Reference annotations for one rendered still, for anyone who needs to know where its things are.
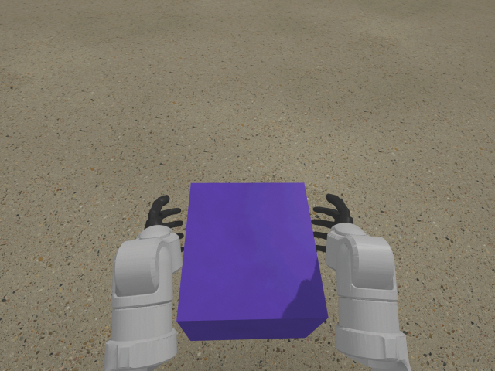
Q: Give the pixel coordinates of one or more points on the carton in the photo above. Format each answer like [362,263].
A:
[250,267]

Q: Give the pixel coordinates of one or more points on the robot right hand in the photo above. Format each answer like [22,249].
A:
[341,215]

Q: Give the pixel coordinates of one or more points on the robot right forearm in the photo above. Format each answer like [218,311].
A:
[368,328]

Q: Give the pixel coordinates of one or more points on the robot left hand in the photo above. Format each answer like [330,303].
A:
[155,215]

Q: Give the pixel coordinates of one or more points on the robot left forearm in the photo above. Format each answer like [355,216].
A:
[142,336]

